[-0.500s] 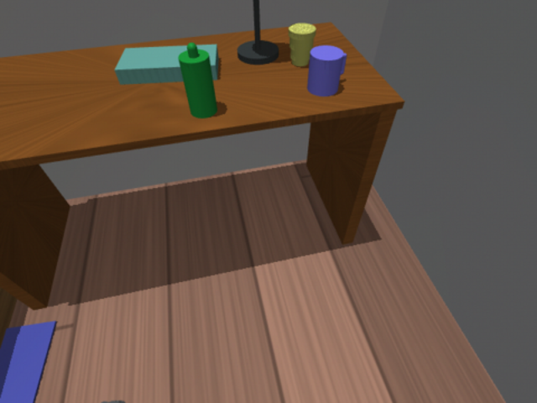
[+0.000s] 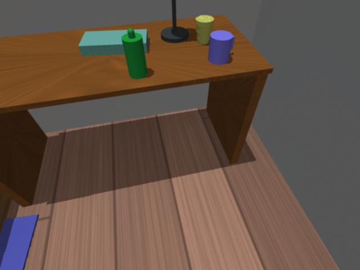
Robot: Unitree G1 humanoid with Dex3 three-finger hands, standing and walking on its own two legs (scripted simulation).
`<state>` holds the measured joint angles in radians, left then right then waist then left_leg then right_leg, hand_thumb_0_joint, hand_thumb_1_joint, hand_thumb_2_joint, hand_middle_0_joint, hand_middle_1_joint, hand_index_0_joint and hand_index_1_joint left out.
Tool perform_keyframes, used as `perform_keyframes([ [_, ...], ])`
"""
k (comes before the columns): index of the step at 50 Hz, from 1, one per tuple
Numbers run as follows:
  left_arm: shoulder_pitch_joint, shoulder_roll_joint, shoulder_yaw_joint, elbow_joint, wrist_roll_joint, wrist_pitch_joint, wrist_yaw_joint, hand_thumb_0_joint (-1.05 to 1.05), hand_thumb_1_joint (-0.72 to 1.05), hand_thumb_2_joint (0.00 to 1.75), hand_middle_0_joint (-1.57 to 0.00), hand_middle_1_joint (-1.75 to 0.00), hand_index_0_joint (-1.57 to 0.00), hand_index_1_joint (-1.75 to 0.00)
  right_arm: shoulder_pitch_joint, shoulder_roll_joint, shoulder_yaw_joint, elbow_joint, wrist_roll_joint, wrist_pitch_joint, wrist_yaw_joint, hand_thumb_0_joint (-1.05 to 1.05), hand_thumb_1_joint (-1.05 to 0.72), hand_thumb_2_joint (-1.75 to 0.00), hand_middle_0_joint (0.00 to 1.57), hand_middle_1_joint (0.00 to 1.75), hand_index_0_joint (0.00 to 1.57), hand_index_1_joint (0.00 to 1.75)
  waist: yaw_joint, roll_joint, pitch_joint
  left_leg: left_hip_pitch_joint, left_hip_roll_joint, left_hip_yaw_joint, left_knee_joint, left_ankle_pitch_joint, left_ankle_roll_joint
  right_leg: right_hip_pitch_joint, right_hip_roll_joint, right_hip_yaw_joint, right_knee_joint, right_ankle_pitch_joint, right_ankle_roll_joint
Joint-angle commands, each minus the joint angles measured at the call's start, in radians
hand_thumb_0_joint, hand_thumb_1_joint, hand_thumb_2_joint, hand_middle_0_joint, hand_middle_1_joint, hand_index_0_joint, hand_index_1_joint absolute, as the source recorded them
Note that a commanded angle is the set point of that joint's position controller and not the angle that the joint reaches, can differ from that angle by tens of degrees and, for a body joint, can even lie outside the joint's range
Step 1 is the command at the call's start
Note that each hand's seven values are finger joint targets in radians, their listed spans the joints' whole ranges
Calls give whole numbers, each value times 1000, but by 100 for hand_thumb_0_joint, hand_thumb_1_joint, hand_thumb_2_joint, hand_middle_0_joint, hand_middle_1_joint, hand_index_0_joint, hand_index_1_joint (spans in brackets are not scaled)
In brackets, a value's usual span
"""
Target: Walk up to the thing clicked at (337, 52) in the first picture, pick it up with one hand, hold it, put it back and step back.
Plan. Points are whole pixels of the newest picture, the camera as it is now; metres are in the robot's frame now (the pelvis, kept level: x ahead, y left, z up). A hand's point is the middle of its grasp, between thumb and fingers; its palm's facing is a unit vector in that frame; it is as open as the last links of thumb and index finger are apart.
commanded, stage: stand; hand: right
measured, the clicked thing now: (222, 46) +0.94 -0.13 +0.02
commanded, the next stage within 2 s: walk up in 0.62 s
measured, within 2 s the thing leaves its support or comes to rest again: neither
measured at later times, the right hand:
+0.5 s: hand out of the picture +0.08 -0.25 -0.16, palm faces -0.03 +0.94 -0.34, open 7.4 cm
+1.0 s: hand out of the picture +0.16 -0.29 -0.16, palm faces -0.16 +0.92 -0.35, open 7.4 cm
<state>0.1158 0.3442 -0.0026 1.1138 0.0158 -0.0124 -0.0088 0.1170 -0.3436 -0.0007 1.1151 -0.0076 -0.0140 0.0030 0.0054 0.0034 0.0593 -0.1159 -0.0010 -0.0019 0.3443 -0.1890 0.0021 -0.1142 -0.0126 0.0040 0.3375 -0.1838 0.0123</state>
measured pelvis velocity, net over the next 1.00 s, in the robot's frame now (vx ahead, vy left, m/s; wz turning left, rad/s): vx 0.08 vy -0.03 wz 0.12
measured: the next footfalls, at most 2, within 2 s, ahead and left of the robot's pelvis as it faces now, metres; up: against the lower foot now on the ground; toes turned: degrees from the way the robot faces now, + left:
left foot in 1.18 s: +0.27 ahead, +0.14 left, +0.00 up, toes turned +13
right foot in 1.54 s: +0.40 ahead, -0.14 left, +0.00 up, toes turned +6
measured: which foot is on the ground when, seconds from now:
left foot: down 0.00-0.84, up 0.86-1.00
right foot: down 0.00-1.00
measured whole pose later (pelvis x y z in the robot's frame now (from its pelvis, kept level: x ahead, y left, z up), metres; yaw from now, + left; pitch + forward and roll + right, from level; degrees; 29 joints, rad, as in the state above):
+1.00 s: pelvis +0.08 -0.03 -0.01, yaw +7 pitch -2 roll -1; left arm 0.31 0.39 0.08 0.93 0.04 -0.07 -0.04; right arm 0.28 -0.41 -0.07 0.95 -0.02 -0.02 0.05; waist 0.04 0.05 0.07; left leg -0.43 0.01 -0.05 0.93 -0.35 0.02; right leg -0.04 0.00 -0.10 0.37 -0.29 -0.03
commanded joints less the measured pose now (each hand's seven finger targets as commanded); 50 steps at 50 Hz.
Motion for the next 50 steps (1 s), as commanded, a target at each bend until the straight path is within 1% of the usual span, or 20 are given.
perform_keyframes([
  [1, -32, 207, 36, -59, -6, -21, 16, 0, 90, 90, -20, -30, -20, -30, -45, -219, -37, -55, 1, -20, -10, 0, -90, -90, 20, 30, 20, 30, -4, -9, -87, 21, 129, -100, -55, 139, 27, 4, -108, 85, -45, 121, -38],
  [6, -29, 210, 37, -63, -6, -21, 19, 0, 90, 90, -20, -30, -20, -30, -42, -219, -37, -56, 0, -19, -12, 0, -90, -90, 20, 30, 20, 30, -3, 2, -90, 18, 127, -94, -52, 162, 30, 16, -113, 84, -45, 160, -35],
  [12, -33, 211, 36, -58, -8, -19, 19, 0, 90, 90, -20, -30, -20, -30, -39, -216, -37, -54, 1, -17, -11, 0, -90, -90, 20, 30, 20, 30, -6, -4, -70, 5, 126, -104, -65, 132, 24, 12, -109, 81, -53, 110, -36],
  [30, -22, 211, 39, -61, -5, -18, 17, 0, 90, 90, -20, -30, -20, -30, -40, -219, -34, -61, 1, -21, -11, 0, -90, -90, 20, 30, 20, 30, 0, -6, -84, 19, 128, -104, -68, 145, 31, 22, -114, 79, -48, 128, -35],
  [31, -1, 285, 102, -118, 11, -29, -9, 0, 90, 90, -20, -30, -20, -30, 60, -264, -81, -99, -8, -27, 11, 0, -90, -90, 20, 30, 20, 30, 2, -17, -150, -31, 86, -158, -37, -312, 95, 74, -43, 16, 63, -308, -61],
  [32, 0, 276, 107, -122, 23, -27, -17, 0, 90, 90, -20, -30, -20, -30, 71, -288, -93, -100, -17, -27, 18, 0, -90, -90, 20, 30, 20, 30, 2, 30, -68, -97, 123, -235, -73, -486, 119, -26, -42, 27, 131, -422, -71],
  [34, -37, 230, 108, -170, 26, -23, -31, 0, 90, 90, -20, -30, -20, -30, 80, -310, -115, -132, -25, -26, 22, 0, -90, -90, 20, 30, 20, 30, -16, 108, 74, -64, 224, -391, -148, -564, 181, -290, 5, -41, 290, -341, -58],
  [35, -37, 226, 114, -186, 25, -25, -32, 0, 90, 90, -20, -30, -20, -30, 90, -332, -130, -149, -27, -30, 22, 0, -90, -90, 20, 30, 20, 30, -22, 114, 99, -57, 286, -462, -167, -513, 224, -331, -9, -14, 339, -291, -56],
  [36, -30, 229, 118, -200, 18, -29, -35, 0, 90, 90, -20, -30, -20, -30, 85, -334, -133, -168, -29, -37, 20, 0, -90, -90, 20, 30, 20, 30, -17, 118, 90, -35, 299, -481, -166, -458, 247, -361, -46, 33, 350, -306, -58],
  [37, -14, 232, 121, -212, 13, -34, -41, 0, 90, 90, -20, -30, -20, -30, 87, -326, -136, -186, -33, -41, 20, 0, -90, -90, 20, 30, 20, 30, -14, 116, 43, -7, 289, -467, -162, -447, 244, -349, -47, 43, 335, -332, -62],
  [38, 18, 224, 124, -214, 9, -39, -43, 0, 90, 90, -20, -30, -20, -30, 66, -327, -138, -209, -33, -40, 22, 0, -90, -90, 20, 30, 20, 30, 5, 150, 25, -36, 279, -432, -138, -406, 232, -281, -58, 47, 272, -297, -68],
  [39, 86, 222, 128, -203, 12, -46, -41, 0, 90, 90, -20, -30, -20, -30, 13, -314, -137, -231, -33, -37, 26, 0, -90, -90, 20, 30, 20, 30, 50, 159, -4, -72, 232, -349, -67, -319, 205, -167, -52, 24, 177, -214, -73],
  [40, 180, 221, 136, -172, 20, -52, -35, 0, 90, 90, -20, -30, -20, -30, -21, -281, -129, -254, -28, -30, 31, 0, -90, -90, 20, 30, 20, 30, 97, 117, -50, -167, 149, -232, 70, -232, 160, 32, 1, -37, 66, -120, -68],
  [41, 289, 260, 157, -140, 31, -59, -23, 0, 90, 90, -20, -30, -20, -30, -20, -206, -106, -277, -20, -26, 33, 0, -90, -90, 20, 30, 20, 30, 147, -34, -90, -340, 59, -138, 275, -214, 99, 264, -26, 33, -16, -152, -63],
  [42, 351, 390, 187, -154, 50, -68, -14, 0, 90, 90, -20, -30, -20, -30, -39, -134, -83, -319, -13, -28, 27, 0, -90, -90, 20, 30, 20, 30, 182, -320, -37, -647, -124, -50, 577, -384, 53, 325, -287, 488, -191, -475, -132],
  [43, 222, 409, 184, -208, 44, -68, -16, 0, 90, 90, -20, -30, -20, -30, -4, -213, -102, -304, -21, -26, 13, 0, -90, -90, 20, 30, 20, 30, 117, -168, 48, -644, -8, -132, 658, -344, 33, 181, -451, 614, -247, -546, -228],
  [44, 151, 361, 168, -252, 26, -72, -20, 0, 90, 90, -20, -30, -20, -30, 56, -256, -105, -275, -13, -33, 17, 0, -90, -90, 20, 30, 20, 30, 66, -48, 90, -620, 38, -135, 682, -276, 31, 138, -427, 526, -231, -450, -257],
  [46, 123, 287, 142, -269, 11, -82, -16, 0, 90, 90, -20, -30, -20, -30, 108, -252, -109, -249, -14, -40, 33, 0, -90, -90, 20, 30, 20, 30, 24, -46, 121, -562, 72, -129, 660, -163, 21, 106, -295, 284, -194, -164, -203],
  [48, 143, 279, 135, -270, 3, -86, -16, 0, 90, 90, -20, -30, -20, -30, 140, -229, -106, -252, -16, -41, 48, 0, -90, -90, 20, 30, 20, 30, 17, -100, 80, -479, 67, -85, 570, -127, 8, 104, -236, 108, -132, 133, -184],
  [50, 184, 291, 143, -286, 8, -81, -17, 0, 90, 90, -20, -30, -20, -30, 107, -213, -104, -290, -12, -34, 60, 0, -90, -90, 20, 30, 20, 30, 36, -148, 48, -473, 56, -36, 474, -115, 1, 162, -223, 36, -77, 312, -200],
])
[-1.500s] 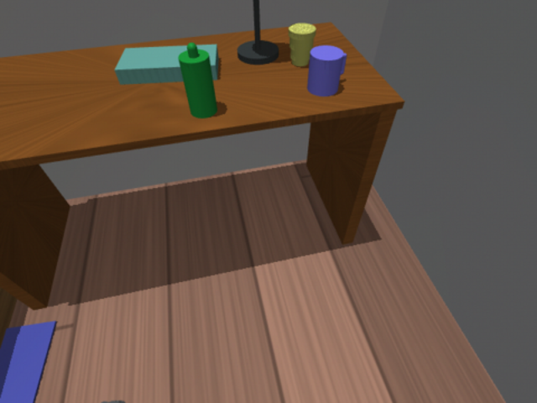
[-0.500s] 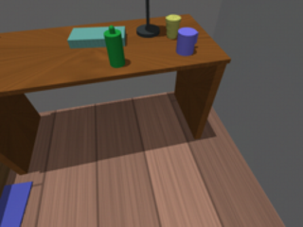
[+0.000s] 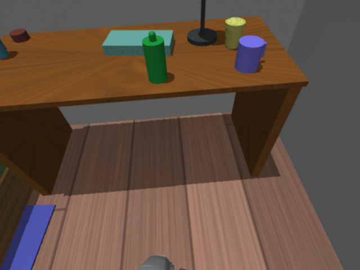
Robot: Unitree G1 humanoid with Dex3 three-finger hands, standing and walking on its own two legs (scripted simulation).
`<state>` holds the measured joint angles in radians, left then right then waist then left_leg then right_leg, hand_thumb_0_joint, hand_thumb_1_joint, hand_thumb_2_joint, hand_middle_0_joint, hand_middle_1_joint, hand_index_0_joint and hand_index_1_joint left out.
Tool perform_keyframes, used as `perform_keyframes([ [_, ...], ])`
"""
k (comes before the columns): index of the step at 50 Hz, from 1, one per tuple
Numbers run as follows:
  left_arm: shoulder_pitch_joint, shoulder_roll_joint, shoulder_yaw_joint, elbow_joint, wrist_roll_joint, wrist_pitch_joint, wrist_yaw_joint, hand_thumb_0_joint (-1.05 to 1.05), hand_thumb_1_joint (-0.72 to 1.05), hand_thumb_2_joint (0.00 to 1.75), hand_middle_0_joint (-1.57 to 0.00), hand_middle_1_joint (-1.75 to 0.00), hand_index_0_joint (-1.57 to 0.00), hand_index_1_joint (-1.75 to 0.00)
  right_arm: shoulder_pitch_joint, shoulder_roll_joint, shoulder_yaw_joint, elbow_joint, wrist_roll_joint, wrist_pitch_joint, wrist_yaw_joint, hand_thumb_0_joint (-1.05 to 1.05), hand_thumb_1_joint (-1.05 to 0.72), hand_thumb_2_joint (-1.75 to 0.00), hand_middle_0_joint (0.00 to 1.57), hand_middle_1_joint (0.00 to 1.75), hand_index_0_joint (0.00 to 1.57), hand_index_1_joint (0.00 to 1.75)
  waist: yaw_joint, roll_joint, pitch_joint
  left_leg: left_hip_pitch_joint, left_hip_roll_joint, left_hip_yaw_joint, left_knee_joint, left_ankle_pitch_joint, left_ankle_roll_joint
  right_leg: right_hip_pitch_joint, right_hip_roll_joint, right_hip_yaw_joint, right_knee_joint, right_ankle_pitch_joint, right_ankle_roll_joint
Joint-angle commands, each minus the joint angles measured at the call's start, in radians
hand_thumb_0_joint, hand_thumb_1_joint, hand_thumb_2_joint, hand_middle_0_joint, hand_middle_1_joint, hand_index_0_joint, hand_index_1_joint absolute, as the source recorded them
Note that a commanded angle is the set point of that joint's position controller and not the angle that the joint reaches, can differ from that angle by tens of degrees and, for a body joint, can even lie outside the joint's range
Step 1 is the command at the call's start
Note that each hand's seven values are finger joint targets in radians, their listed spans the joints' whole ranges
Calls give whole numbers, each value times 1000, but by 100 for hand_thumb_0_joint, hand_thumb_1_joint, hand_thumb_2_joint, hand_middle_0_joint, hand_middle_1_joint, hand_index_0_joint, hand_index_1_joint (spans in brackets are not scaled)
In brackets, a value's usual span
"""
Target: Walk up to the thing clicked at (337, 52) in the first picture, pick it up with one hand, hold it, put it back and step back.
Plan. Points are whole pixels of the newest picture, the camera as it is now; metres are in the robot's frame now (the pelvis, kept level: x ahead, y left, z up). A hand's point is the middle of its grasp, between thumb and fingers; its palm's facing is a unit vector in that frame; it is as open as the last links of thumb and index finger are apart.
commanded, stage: walk up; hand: right
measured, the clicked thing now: (252, 53) +0.85 -0.20 +0.03
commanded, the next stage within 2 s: none
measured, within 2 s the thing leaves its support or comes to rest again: neither
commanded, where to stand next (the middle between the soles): +0.39 -0.01 m, yaw +7 degrees
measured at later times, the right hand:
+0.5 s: hand (294, 224) +0.27 -0.27 -0.14, palm faces -0.10 +0.92 -0.37, open 7.4 cm
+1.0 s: hand (271, 166) +0.45 -0.24 -0.15, palm faces -0.18 +0.90 -0.40, open 7.4 cm
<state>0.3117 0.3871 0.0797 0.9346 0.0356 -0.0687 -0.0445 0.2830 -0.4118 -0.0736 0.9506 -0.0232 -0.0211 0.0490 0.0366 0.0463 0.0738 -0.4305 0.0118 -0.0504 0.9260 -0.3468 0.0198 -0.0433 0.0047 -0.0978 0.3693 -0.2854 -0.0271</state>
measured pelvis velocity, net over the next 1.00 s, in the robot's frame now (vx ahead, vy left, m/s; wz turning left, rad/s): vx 0.31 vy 0.00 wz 0.15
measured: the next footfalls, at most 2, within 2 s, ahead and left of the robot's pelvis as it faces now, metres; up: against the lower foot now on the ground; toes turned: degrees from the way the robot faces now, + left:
left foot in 0.18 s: +0.22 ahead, +0.14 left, +0.00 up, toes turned +6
right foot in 0.54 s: +0.31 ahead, -0.15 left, +0.00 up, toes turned +0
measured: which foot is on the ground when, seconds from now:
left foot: up 0.00-0.16, down 0.18-0.54, up 0.56-0.86, down 0.88-1.00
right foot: down 0.00-0.20, up 0.22-0.52, down 0.54-0.90, up 0.92-1.00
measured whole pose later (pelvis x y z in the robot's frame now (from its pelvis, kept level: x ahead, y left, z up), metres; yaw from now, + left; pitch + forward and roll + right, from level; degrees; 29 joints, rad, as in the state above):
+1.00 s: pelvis +0.31 +0.00 -0.03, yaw +8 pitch -3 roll +0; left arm 0.32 0.41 0.03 0.84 0.00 0.00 -0.01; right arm 0.23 -0.38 -0.04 0.81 0.00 -0.06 0.01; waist 0.04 -0.03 0.13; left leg -0.39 0.01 0.04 0.68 -0.24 0.04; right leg -0.36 -0.05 0.00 1.06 -0.53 -0.04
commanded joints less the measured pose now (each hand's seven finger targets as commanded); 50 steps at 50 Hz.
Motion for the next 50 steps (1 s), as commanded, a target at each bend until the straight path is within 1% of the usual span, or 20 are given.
perform_keyframes([
  [1, -3, 253, 63, -120, -10, -22, 19, 0, 90, 90, -20, -30, -20, -30, -80, -141, -31, -144, 4, -27, 17, 0, -90, -90, 20, 30, 20, 30, 15, -196, 21, -122, 55, 30, -170, 75, -14, 83, -244, 117, -85, 455, -161],
  [5, 21, 265, 56, -154, -11, -9, 17, 0, 90, 90, -20, -30, -20, -30, -113, -142, -47, -181, 8, -32, 21, 0, -90, -90, 20, 30, 20, 30, 25, -176, 11, 63, 32, 116, -299, 171, 12, -42, -245, 69, -19, 395, -147],
  [8, 10, 250, 43, -178, -16, -2, 18, 0, 90, 90, -20, -30, -20, -30, 96, -185, -80, -136, 2, -43, 5, 0, -90, -90, 20, 30, 20, 30, -100, -50, -78, 411, -22, 144, -370, 176, 57, -220, -179, -10, 311, 415, -115],
  [9, 69, 192, 25, -182, -25, 4, 19, 0, 90, 90, -20, -30, -20, -30, 206, -243, -104, -125, -12, -50, -5, 0, -90, -90, 20, 30, 20, 30, -143, 117, -148, 569, 64, -23, -436, 32, 123, -368, -109, -47, 603, 280, -68],
  [10, 101, 137, 15, -201, -27, 7, 15, 0, 90, 90, -20, -30, -20, -30, 252, -331, -120, -149, -17, -56, -19, 0, -90, -90, 20, 30, 20, 30, -140, 257, -198, 661, 343, -554, -550, -77, 223, -584, 41, 10, 821, -259, -26],
  [11, 72, 254, 38, -199, -27, 13, 27, 0, 90, 90, -20, -30, -20, -30, 210, -368, -128, -180, 32, -59, -21, 0, -90, -90, 20, 30, 20, 30, -144, 100, -239, 571, 426, -728, -662, -178, 320, -567, -5, 163, 908, -307, -43],
  [16, 154, 236, 40, -119, -19, 26, -2, 0, 90, 90, -20, -30, -20, -30, -5, -243, -62, -222, 25, -70, -29, 0, -90, -90, 20, 30, 20, 30, -15, 66, 15, 83, 246, -188, -663, -47, 194, -385, -129, 134, 682, -103, -16],
  [20, 109, 225, 59, -138, -8, 25, -29, 0, 90, 90, -20, -30, -20, -30, -2, -278, -75, -243, 7, -82, -21, 0, -90, -90, 20, 30, 20, 30, -22, 133, 28, -5, 236, -163, -680, -221, 210, -316, -117, 92, 448, -89, 5],
  [24, 192, 217, 77, -117, -4, 18, -33, 0, 90, 90, -20, -30, -20, -30, -104, -282, -74, -266, 8, -69, -13, 0, -90, -90, 20, 30, 20, 30, 54, 97, -23, -110, 186, -102, -565, -341, 159, -111, -67, 3, 310, 34, -5],
  [26, 272, 251, 99, -95, 6, 3, -18, 0, 90, 90, -20, -30, -20, -30, -69, -204, -45, -263, -1, -55, -14, 0, -90, -90, 20, 30, 20, 30, 99, -96, -49, -234, 90, -19, -292, -377, 109, 76, -20, 8, 232, -76, -11],
  [27, 342, 312, 114, -98, 16, -8, -3, 0, 90, 90, -20, -30, -20, -30, -64, -129, -19, -275, 5, -53, -18, 0, -90, -90, 20, 30, 20, 30, 143, -341, -16, -345, -18, 72, 64, -308, 64, 89, -185, 318, 5, -378, -70],
  [28, 250, 374, 109, -149, 14, -22, 4, 0, 90, 90, -20, -30, -20, -30, -46, -127, -13, -286, 14, -53, -29, 0, -90, -90, 20, 30, 20, 30, 89, -360, 38, -438, -93, 22, 252, -242, 21, -43, -444, 778, -214, -590, -190],
  [29, 121, 387, 98, -187, 0, -20, 5, 0, 90, 90, -20, -30, -20, -30, -56, -212, -35, -266, 13, -59, -39, 0, -90, -90, 20, 30, 20, 30, 40, -232, 124, -396, 10, -85, 257, -172, 11, -170, -503, 848, -251, -626, -285],
  [33, 74, 308, 73, -172, -15, -31, 14, 0, 90, 90, -20, -30, -20, -30, 57, -211, -40, -171, 23, -64, -14, 0, -90, -90, 20, 30, 20, 30, -5, -206, 47, -187, 45, -29, 72, -42, 5, -184, -317, 347, -114, -191, -203],
  [41, 47, 278, 35, -192, -26, -3, 26, 0, 90, 90, -20, -30, -20, -30, 40, -140, -30, -169, 16, -56, -16, 0, -90, -90, 20, 30, 20, 30, -27, -162, -48, 163, -17, 140, -332, 231, 2, -226, -246, 69, 160, 384, -146],
  [43, 66, 213, 4, -196, -34, 9, 32, 0, 90, 90, -20, -30, -20, -30, 115, -188, -47, -146, 12, -65, -35, 0, -90, -90, 20, 30, 20, 30, -76, -34, -107, 346, -18, 107, -416, 301, 43, -289, -164, 1, 404, 350, -78],
  [44, 101, 155, -12, -211, -41, 11, 35, 0, 90, 90, -20, -30, -20, -30, 165, -267, -66, -152, 2, -70, -47, 0, -90, -90, 20, 30, 20, 30, -86, 139, -170, 458, 175, -175, -447, 400, 112, -426, -86, -13, 613, 117, -22],
  [45, 158, 153, -11, -197, -46, 29, 42, 0, 90, 90, -20, -30, -20, -30, 150, -322, -70, -186, 10, -70, -55, 0, -90, -90, 20, 30, 20, 30, -54, 121, -183, 419, 398, -504, -535, 411, 242, -488, 2, 77, 713, -285, -2],
  [46, 132, 241, 9, -169, -40, 48, 53, 0, 90, 90, -20, -30, -20, -30, 119, -336, -78, -180, 40, -64, -53, 0, -90, -90, 20, 30, 20, 30, -68, 42, -185, 357, 415, -521, -549, 323, 302, -460, -51, 146, 801, -324, -15],
  [50, 125, 227, 11, -107, -41, 53, 49, 0, 90, 90, -20, -30, -20, -30, -35, -249, -39, -191, 20, -55, -67, 0, -90, -90, 20, 30, 20, 30, -9, 94, -42, 100, 254, -165, -512, 292, 197, -387, -106, 145, 644, -203, -20],
])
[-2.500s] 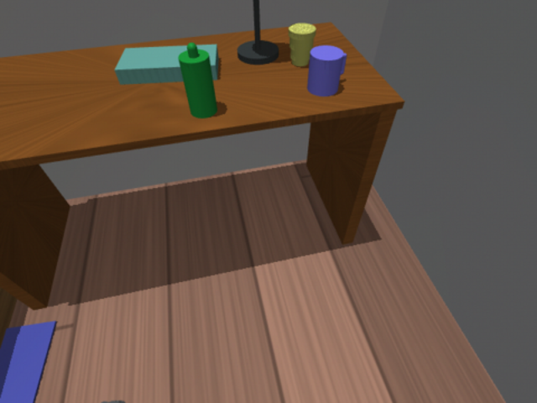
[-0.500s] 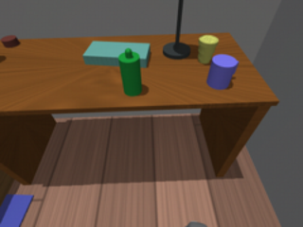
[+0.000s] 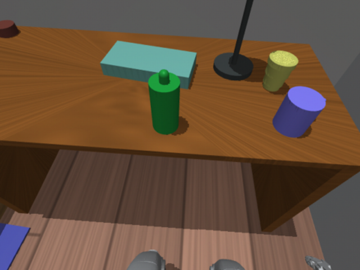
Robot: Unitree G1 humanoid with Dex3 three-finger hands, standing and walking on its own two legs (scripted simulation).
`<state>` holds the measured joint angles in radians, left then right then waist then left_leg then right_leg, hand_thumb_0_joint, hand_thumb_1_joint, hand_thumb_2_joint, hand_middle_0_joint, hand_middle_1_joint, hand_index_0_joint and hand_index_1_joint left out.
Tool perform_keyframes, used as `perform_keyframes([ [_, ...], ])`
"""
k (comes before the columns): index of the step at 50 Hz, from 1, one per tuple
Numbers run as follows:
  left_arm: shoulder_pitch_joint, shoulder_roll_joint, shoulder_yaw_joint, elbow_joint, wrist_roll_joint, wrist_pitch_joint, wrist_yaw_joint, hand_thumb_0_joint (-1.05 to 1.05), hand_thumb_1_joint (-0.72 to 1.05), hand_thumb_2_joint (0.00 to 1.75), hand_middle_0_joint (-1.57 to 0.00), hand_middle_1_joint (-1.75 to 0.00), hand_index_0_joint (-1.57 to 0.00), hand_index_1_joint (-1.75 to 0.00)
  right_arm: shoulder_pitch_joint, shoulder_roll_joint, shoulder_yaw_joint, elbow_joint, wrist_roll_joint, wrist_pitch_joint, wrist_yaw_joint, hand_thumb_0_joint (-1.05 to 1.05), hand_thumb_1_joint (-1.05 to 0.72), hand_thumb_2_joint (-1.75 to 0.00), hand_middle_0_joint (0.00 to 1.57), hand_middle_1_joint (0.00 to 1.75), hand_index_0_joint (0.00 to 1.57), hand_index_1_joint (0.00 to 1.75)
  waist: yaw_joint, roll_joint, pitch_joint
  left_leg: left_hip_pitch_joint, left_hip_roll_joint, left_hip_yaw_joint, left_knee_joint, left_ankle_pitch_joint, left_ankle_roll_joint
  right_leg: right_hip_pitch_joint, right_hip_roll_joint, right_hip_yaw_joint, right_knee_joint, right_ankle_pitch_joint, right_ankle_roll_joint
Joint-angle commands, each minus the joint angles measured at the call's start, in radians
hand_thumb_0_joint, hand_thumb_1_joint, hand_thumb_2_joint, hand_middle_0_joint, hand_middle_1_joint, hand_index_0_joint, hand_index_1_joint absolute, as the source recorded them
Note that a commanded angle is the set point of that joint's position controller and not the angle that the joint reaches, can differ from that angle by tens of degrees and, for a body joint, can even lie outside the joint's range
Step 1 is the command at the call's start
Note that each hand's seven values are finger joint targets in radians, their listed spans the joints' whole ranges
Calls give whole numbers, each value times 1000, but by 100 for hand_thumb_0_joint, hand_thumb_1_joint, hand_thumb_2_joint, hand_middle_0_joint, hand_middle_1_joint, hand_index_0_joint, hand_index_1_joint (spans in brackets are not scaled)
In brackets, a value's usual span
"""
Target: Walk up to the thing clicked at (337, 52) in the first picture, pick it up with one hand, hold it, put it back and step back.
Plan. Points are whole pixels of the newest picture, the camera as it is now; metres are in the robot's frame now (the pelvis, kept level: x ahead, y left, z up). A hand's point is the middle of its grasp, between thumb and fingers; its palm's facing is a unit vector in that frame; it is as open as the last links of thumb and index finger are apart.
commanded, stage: walk up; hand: right
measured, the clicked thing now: (301, 111) +0.51 -0.28 +0.05
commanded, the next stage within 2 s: stand in 1.30 s
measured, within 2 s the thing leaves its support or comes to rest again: neither
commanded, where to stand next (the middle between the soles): +0.08 -0.03 m, yaw -1 degrees
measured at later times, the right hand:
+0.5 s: hand out of the picture +0.10 -0.28 -0.14, palm faces -0.02 +0.94 -0.34, open 7.4 cm
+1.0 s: hand out of the picture +0.14 -0.27 -0.12, palm faces -0.03 +0.94 -0.35, open 7.4 cm
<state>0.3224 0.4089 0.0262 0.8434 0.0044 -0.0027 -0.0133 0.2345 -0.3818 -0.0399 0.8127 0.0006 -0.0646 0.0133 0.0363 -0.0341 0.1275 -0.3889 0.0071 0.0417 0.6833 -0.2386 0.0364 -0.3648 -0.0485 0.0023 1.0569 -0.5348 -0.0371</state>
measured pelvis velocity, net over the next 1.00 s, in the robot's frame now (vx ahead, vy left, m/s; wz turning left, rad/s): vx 0.04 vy -0.01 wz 0.00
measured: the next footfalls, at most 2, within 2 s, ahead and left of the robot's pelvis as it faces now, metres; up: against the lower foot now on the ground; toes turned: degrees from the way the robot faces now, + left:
right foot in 0.14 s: +0.08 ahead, -0.16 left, +0.00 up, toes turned -3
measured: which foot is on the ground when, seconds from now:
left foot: down 0.00-1.00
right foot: up 0.00-0.12, down 0.14-1.00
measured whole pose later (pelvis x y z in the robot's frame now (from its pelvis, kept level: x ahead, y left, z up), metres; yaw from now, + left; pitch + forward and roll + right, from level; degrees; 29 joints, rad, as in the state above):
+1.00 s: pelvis +0.04 -0.01 +0.03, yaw +0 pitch -2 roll -1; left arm 0.07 0.35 0.01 1.17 0.01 0.00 -0.02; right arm 0.04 -0.35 0.00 1.16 0.00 -0.02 0.01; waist 0.01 0.00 0.05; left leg -0.19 0.02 0.00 0.36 -0.14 0.00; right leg -0.11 -0.05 -0.05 0.33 -0.18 0.04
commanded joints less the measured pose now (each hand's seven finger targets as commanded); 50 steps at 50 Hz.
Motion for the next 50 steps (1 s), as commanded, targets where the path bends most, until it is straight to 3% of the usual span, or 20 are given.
perform_keyframes([
  [1, 115, 183, 65, -1, -9, -14, 14, 0, 90, 90, -20, -30, -20, -30, -11, -275, -66, -48, -14, -7, -30, 0, -90, -90, 20, 30, 20, 30, -8, 214, -90, 12, 244, -234, -259, 185, 178, -14, -45, 16, -131, 63, -3],
  [4, 88, 162, 66, 22, -3, -20, 16, 0, 90, 90, -20, -30, -20, -30, -29, -264, -56, -42, -15, 6, -27, 0, -90, -90, 20, 30, 20, 30, -17, 223, -149, 15, 235, -208, -185, 234, 174, 78, 3, -34, -287, 125, 9],
  [5, 92, 165, 69, 34, 2, -22, 18, 0, 90, 90, -20, -30, -20, -30, -43, -270, -54, -44, -11, 13, -25, 0, -90, -90, 20, 30, 20, 30, -8, 219, -171, -13, 230, -203, -152, 200, 164, 143, 17, -46, -352, 190, 9],
  [6, 89, 167, 70, 43, 6, -27, 22, 0, 90, 90, -20, -30, -20, -30, -68, -250, -46, -44, -3, 21, -23, 0, -90, -90, 20, 30, 20, 30, 11, 186, -189, -23, 210, -181, -98, 170, 132, 187, 29, -48, -452, 261, 2],
  [7, 70, 194, 79, 46, 16, -34, 26, 0, 90, 90, -20, -30, -20, -30, -78, -219, -34, -42, 5, 29, -22, 0, -90, -90, 20, 30, 20, 30, 21, 128, -182, -74, 186, -167, -49, 93, 88, 216, 4, 4, -516, 296, -10],
  [8, 8, 255, 85, 22, 28, -44, 28, 0, 90, 90, -20, -30, -20, -30, -59, -160, -20, -41, 15, 35, -21, 0, -90, -90, 20, 30, 20, 30, -10, -46, -159, -109, 101, -105, 54, -38, 21, 154, -151, 244, -620, 272, -60],
  [9, -90, 297, 85, 13, 17, -40, 23, 0, 90, 90, -20, -30, -20, -30, -83, -177, -29, -14, 14, 44, -30, 0, -90, -90, 20, 30, 20, 30, -29, -147, -115, 2, 14, -37, 141, -274, -5, -56, -289, 382, -692, 224, -165],
  [10, -168, 278, 73, -7, 17, -42, 19, 0, 90, 90, -20, -30, -20, -30, -59, -204, -41, 21, 7, 47, -31, 0, -90, -90, 20, 30, 20, 30, -57, -117, -75, 82, 34, -56, 166, -278, -13, -129, -289, 369, -670, 220, -183],
  [11, -202, 248, 60, -4, 10, -43, 21, 0, 90, 90, -20, -30, -20, -30, -46, -201, -35, 45, 12, 41, -25, 0, -90, -90, 20, 30, 20, 30, -76, -64, -79, 99, 31, -50, 66, -190, -10, -97, -227, 260, -624, 293, -148],
  [13, -196, 209, 44, 26, 5, -39, 22, 0, 90, 90, -20, -30, -20, -30, -65, -206, -34, 81, 12, 27, -22, 0, -90, -90, 20, 30, 20, 30, -63, -52, -115, 148, 80, -104, -82, 61, 11, -49, -129, 133, -543, 399, -51],
  [14, -175, 195, 39, 37, 2, -36, 20, 0, 90, 90, -20, -30, -20, -30, -87, -222, -31, 79, 5, 20, -21, 0, -90, -90, 20, 30, 20, 30, -41, -37, -155, 144, 122, -180, -129, 80, 30, -5, -88, 104, -518, 382, -23],
  [15, -171, 197, 40, 50, 1, -30, 16, 0, 90, 90, -20, -30, -20, -30, -106, -243, -28, 87, 0, 16, -19, 0, -90, -90, 20, 30, 20, 30, -24, -26, -170, 87, 144, -205, -142, 43, 50, 62, -59, 76, -515, 297, -13],
  [16, -164, 197, 41, 66, 1, -27, 16, 0, 90, 90, -20, -30, -20, -30, -122, -242, -23, 103, 4, 17, -16, 0, -90, -90, 20, 30, 20, 30, -14, -15, -167, 53, 138, -194, -147, 20, 47, 111, -64, 80, -538, 254, -17],
  [18, -211, 200, 38, 85, 0, -26, 16, 0, 90, 90, -20, -30, -20, -30, -136, -217, -14, 130, 5, 20, -16, 0, -90, -90, 20, 30, 20, 30, -29, -22, -148, 77, 96, -147, -163, 42, 18, 106, -85, 97, -555, 296, -28],
  [23, -237, 182, 25, 134, -11, -23, 14, 0, 90, 90, -20, -30, -20, -30, -162, -213, 2, 189, 4, 18, -15, 0, -90, -90, 20, 30, 20, 30, -19, 30, -175, 124, 116, -160, -226, 98, 17, 161, -79, 68, -601, 331, -16],
  [26, -288, 184, 22, 152, -11, -19, 12, 0, 90, 90, -20, -30, -20, -30, -171, -212, 6, 223, 2, 20, -15, 0, -90, -90, 20, 30, 20, 30, -30, 24, -160, 137, 110, -152, -266, 87, 4, 167, -86, 74, -646, 322, -10],
  [29, -289, 172, 17, 184, -13, -16, 10, 0, 90, 90, -20, -30, -20, -30, -196, -206, 12, 246, 3, 19, -14, 0, -90, -90, 20, 30, 20, 30, -19, 51, -162, 152, 126, -168, -311, 96, 1, 200, -77, 53, -670, 328, -2],
  [40, -318, 159, 17, 252, -8, -16, 7, 0, 90, 90, -20, -30, -20, -30, -234, -193, 11, 295, 1, 24, -15, 0, -90, -90, 20, 30, 20, 30, -32, 53, -186, 222, 129, -144, -377, 162, -16, 258, -88, 31, -760, 404, 19],
  [50, -303, 154, 18, 272, -1, -16, 6, 0, 90, 90, -20, -30, -20, -30, -242, -188, 6, 300, -3, 29, -15, 0, -90, -90, 20, 30, 20, 30, -35, 41, -174, 227, 126, -147, -412, 97, -20, 256, -91, 29, -790, 393, 26],
])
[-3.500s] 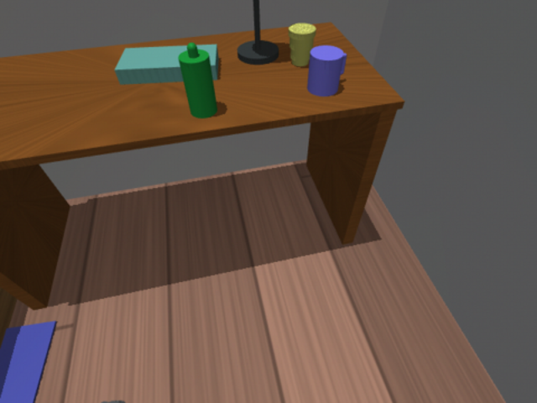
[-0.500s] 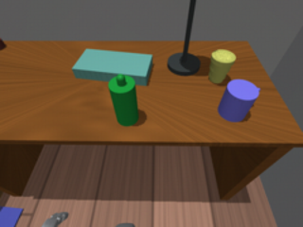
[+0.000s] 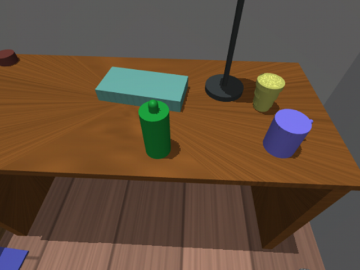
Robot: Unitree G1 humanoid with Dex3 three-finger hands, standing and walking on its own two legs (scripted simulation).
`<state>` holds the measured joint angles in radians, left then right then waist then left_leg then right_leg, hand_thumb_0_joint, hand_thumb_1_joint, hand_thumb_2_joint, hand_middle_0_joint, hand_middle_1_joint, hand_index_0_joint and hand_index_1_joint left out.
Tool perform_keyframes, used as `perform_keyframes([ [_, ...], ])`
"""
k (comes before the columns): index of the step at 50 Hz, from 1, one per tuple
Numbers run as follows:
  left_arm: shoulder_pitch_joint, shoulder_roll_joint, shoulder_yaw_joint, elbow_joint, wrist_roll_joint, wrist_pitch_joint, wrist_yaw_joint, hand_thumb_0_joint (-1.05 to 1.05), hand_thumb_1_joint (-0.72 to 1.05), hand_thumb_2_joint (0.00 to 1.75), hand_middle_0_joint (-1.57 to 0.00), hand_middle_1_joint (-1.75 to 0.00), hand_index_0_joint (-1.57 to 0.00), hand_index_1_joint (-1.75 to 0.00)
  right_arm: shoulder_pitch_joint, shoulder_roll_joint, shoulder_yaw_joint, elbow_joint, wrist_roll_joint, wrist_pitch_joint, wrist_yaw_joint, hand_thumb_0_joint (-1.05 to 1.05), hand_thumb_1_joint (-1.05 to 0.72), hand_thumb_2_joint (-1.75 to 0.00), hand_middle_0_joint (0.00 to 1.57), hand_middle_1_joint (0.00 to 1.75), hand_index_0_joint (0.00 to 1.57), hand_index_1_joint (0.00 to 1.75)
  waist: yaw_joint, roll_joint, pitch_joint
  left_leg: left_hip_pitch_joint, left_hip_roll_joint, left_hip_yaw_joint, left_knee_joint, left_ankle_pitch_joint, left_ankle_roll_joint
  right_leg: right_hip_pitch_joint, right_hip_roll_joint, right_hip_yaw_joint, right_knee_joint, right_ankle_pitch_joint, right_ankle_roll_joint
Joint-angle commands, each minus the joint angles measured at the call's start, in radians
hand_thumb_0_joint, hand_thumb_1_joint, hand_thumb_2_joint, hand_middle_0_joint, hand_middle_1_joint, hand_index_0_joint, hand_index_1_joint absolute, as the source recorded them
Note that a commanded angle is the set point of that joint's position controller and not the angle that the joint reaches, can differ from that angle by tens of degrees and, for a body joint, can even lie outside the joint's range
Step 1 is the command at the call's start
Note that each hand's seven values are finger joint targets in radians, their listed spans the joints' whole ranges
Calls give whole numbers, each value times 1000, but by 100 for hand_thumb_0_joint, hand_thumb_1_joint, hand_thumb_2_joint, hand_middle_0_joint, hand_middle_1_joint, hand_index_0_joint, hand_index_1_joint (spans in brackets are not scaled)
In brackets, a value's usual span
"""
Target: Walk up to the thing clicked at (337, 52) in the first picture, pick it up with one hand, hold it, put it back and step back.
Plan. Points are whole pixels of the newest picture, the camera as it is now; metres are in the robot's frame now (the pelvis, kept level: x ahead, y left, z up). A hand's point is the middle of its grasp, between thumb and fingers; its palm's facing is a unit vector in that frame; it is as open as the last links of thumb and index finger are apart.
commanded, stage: walk up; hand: right
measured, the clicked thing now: (290, 132) +0.47 -0.27 +0.02
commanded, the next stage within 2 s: stand in 0.30 s
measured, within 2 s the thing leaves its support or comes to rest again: neither
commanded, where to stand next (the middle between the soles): +0.04 -0.01 m, yaw -1 degrees
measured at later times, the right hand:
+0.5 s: hand out of the picture +0.10 -0.25 -0.16, palm faces -0.03 +0.94 -0.33, open 7.4 cm
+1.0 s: hand out of the picture +0.11 -0.26 -0.15, palm faces -0.02 +0.94 -0.34, open 7.4 cm
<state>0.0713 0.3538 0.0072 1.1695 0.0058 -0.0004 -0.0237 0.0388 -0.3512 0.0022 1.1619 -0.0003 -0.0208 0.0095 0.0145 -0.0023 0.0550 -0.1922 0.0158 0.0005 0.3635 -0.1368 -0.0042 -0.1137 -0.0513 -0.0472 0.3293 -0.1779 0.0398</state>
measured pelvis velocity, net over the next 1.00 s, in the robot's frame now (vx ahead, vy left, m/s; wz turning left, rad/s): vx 0.03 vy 0.00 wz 0.00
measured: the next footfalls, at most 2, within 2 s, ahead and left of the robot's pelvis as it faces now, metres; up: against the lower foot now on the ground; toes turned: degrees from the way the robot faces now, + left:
none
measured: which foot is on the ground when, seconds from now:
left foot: down 0.00-1.00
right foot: down 0.00-1.00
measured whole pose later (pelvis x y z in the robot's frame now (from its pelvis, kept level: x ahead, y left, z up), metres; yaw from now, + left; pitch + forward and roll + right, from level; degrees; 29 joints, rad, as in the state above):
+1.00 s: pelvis +0.03 +0.00 +0.00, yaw +0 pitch -2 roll +0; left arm 0.09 0.35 0.00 1.13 0.02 -0.01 -0.01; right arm 0.08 -0.35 0.00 1.14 -0.01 -0.01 0.01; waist 0.00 0.00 0.05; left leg -0.14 0.01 0.01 0.34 -0.17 -0.01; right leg -0.06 -0.06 -0.04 0.30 -0.21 0.04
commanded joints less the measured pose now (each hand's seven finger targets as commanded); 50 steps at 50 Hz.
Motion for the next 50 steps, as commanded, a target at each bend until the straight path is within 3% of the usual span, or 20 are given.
perform_keyframes([
  [1, -44, 209, 37, -50, -3, -18, 16, 0, 90, 90, -20, -30, -20, -30, -54, -220, -36, -49, -1, -15, -11, 0, -90, -90, 20, 30, 20, 30, -11, 15, -90, 35, 117, -107, -96, -8, 19, -12, -86, 80, -63, 24, -51],
  [6, -33, 208, 37, -49, -1, -21, 18, 0, 90, 90, -20, -30, -20, -30, -56, -218, -39, -53, 0, -11, -10, 0, -90, -90, 20, 30, 20, 30, -15, 8, -82, 44, 112, -104, -90, -9, 18, -20, -87, 78, -77, 13, -49],
  [13, -25, 206, 42, -55, 0, -21, 21, 0, 90, 90, -20, -30, -20, -30, -44, -211, -39, -51, 0, -11, -12, 0, -90, -90, 20, 30, 20, 30, -13, -2, -113, 53, 112, -93, -71, 98, 19, 23, -93, 70, -73, 85, -43],
  [16, -4, 201, 36, -54, 9, -25, 23, 0, 90, 90, -20, -30, -20, -30, -37, -212, -38, -56, -9, -8, -11, 0, -90, -90, 20, 30, 20, 30, -15, 13, -88, 53, 110, -102, -90, 5, 18, -6, -90, 79, -75, 9, -41],
  [20, -9, 207, 38, -65, 9, -28, 25, 0, 90, 90, -20, -30, -20, -30, -22, -212, -39, -61, -8, -8, -11, 0, -90, -90, 20, 30, 20, 30, -16, 13, -77, 31, 110, -108, -96, 0, 18, 3, -94, 81, -70, 9, -43],
  [24, -2, 210, 38, -73, 7, -30, 27, 0, 90, 90, -20, -30, -20, -30, -14, -213, -38, -66, -8, -14, -10, 0, -90, -90, 20, 30, 20, 30, -12, 7, -94, 56, 116, -103, -80, 101, 19, 17, -97, 79, -60, 54, -42],
  [35, -4, 208, 36, -88, 5, -28, 29, 0, 90, 90, -20, -30, -20, -30, -4, -221, -41, -71, -8, -11, -14, 0, -90, -90, 20, 30, 20, 30, -13, 1, -98, 76, 118, -95, -61, 171, 17, 26, -95, 71, -58, 93, -39],
  [39, 0, 206, 35, -92, 4, -29, 30, 0, 90, 90, -20, -30, -20, -30, 3, -219, -39, -74, -6, -10, -14, 0, -90, -90, 20, 30, 20, 30, -15, 4, -118, 89, 121, -85, -48, 217, 22, 51, -101, 71, -58, 160, -38],
  [50, 2, 210, 37, -98, 7, -26, 31, 0, 90, 90, -20, -30, -20, -30, 3, -218, -39, -82, -8, -11, -17, 0, -90, -90, 20, 30, 20, 30, -14, -6, -107, 99, 123, -81, -59, 212, 19, 49, -100, 71, -61, 146, -39],
])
